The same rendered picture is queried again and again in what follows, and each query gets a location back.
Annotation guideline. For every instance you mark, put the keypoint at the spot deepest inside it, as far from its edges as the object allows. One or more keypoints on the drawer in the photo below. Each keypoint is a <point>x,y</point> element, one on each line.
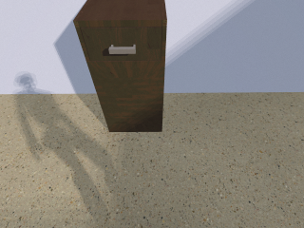
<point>147,41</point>

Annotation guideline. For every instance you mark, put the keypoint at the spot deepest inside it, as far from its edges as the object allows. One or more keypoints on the cabinet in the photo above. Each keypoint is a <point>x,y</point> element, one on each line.
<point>130,92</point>

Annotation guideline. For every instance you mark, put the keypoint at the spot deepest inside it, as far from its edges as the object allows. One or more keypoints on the handle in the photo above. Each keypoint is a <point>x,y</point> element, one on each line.
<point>122,50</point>

